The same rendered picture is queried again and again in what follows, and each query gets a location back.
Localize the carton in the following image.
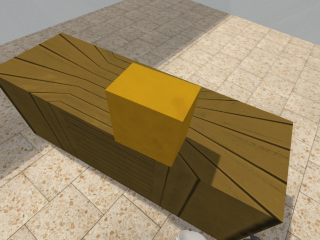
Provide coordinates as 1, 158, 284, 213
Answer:
105, 63, 201, 167

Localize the pedestal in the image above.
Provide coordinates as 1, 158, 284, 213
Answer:
0, 33, 293, 240

